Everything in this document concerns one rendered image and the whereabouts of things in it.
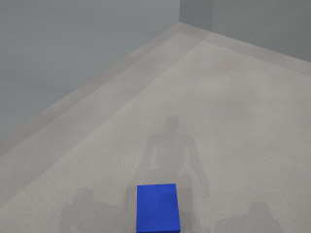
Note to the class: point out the carton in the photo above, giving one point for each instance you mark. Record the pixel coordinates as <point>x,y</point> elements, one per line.
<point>157,209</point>

